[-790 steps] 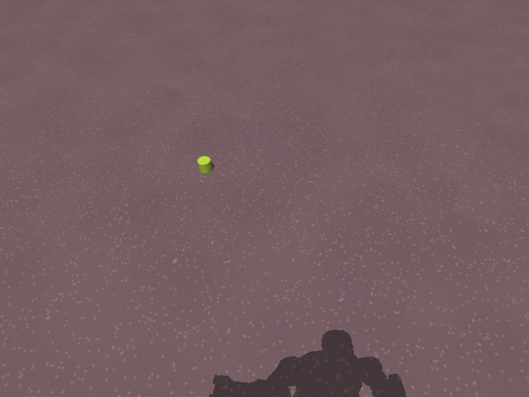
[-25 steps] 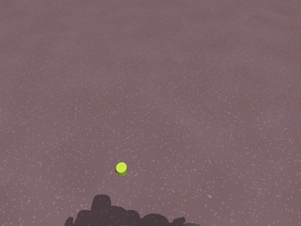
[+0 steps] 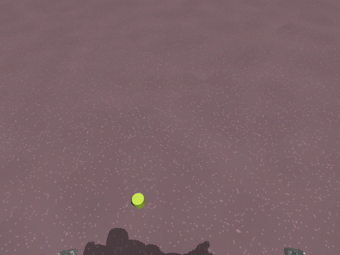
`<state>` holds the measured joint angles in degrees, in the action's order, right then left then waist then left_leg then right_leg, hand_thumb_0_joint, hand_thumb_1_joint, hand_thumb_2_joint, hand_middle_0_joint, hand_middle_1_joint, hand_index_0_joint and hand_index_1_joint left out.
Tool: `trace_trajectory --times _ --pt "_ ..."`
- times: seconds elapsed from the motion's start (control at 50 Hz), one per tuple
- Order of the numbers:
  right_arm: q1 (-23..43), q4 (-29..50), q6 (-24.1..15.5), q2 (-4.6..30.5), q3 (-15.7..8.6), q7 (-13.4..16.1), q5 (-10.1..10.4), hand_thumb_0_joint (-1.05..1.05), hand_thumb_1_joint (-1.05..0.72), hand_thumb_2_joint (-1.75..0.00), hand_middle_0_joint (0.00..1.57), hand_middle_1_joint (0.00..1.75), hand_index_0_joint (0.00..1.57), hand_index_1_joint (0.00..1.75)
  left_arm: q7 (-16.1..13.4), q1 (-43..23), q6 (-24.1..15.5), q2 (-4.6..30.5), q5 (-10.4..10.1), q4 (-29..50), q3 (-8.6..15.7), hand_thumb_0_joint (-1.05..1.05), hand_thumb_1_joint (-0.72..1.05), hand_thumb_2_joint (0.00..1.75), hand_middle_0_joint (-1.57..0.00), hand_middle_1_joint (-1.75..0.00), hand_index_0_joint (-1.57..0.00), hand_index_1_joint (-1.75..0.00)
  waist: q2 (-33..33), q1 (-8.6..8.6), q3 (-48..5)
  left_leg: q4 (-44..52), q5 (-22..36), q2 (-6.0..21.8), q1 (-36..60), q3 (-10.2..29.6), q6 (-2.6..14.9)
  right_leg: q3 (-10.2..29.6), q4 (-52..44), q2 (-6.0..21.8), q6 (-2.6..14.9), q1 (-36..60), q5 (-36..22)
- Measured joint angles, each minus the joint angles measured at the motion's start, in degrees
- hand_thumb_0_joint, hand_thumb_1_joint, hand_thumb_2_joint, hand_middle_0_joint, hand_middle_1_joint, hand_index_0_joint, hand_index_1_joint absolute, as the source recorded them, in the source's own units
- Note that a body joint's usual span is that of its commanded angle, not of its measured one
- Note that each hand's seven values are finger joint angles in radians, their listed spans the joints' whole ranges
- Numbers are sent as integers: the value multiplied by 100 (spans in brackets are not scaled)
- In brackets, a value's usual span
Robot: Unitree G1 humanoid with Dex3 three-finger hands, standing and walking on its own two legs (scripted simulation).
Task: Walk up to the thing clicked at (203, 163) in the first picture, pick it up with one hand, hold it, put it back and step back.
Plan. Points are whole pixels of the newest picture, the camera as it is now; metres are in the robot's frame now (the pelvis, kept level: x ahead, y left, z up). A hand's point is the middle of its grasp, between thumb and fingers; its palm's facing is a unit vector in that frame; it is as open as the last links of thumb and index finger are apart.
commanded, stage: walk up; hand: left
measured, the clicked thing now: (138, 200) +0.52 +0.23 -0.74
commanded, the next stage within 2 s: stand in 0.82 s
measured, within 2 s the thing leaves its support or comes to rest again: neither
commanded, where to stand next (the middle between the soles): +0.12 -0.01 m, yaw -1 degrees
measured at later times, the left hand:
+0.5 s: hand out of the picture +0.09 +0.25 -0.15, palm faces -0.01 -0.94 -0.33, open 7.4 cm
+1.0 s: hand out of the picture +0.08 +0.26 -0.15, palm faces -0.02 -0.94 -0.34, open 7.4 cm
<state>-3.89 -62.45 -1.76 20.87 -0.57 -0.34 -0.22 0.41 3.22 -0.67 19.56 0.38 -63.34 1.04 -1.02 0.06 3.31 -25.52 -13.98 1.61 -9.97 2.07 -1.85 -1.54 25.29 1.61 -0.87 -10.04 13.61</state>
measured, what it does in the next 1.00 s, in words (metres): stands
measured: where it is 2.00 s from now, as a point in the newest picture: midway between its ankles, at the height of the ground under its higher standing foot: outside the picture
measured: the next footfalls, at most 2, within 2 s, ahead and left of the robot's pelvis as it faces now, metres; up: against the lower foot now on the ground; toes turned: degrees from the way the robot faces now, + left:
none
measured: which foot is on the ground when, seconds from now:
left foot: down 0.00-1.00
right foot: down 0.00-1.00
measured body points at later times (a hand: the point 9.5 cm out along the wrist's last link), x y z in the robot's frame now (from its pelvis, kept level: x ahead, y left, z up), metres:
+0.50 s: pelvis +0.00 +0.00 +0.00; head +0.01 +0.00 +0.45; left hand +0.09 +0.30 -0.13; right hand +0.07 -0.30 -0.13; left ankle +0.00 +0.14 -0.74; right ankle +0.00 -0.13 -0.74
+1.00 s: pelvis -0.01 +0.01 +0.01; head +0.01 +0.00 +0.46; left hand +0.08 +0.31 -0.12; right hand +0.08 -0.29 -0.13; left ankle +0.00 +0.14 -0.74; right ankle +0.00 -0.13 -0.74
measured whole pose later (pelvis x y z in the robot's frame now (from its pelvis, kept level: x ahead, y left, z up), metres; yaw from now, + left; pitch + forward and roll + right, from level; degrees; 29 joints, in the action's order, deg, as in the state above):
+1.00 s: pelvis -0.01 +0.01 +0.01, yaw -1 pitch -2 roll +0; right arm -4.7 -64.4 -1.0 20.1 -0.2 -0.6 -0.7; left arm 0.4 4.6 -0.4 19.5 0.7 -65.2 0.8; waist -0.5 0.1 3.8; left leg -19.4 -10.4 1.2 -6.7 1.3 -1.4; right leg -0.9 19.2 2.0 -1.6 -7.0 9.9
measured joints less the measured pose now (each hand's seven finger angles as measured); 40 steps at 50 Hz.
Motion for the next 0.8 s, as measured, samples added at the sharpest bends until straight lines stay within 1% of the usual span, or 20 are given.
trace_trajectory --times 0.3,0.54,0.8 --pt "-72 -147 42 -62 8 -17 -42 1 -91 -89 20 30 20 30 15 -64 53 -13 25 -131 28 1 90 90 -20 -30 -20 -30 37 27 -4 388 182 -1 257 -43 -3 30 -336 3 -11 219 -166" --pt "-219 -235 49 -91 10 -11 -57 1 -91 -89 20 30 20 30 26 72 82 -45 38 -214 54 1 90 90 -20 -30 -20 -30 61 28 16 466 232 -16 296 -61 19 47 -437 18 -32 264 -234" --pt "-206 -205 41 -120 4 -14 -62 1 -91 -89 20 30 20 30 20 139 88 -37 42 -226 65 1 90 90 -20 -30 -20 -30 83 3 -36 492 246 -31 323 -85 40 69 -483 33 -53 293 -265"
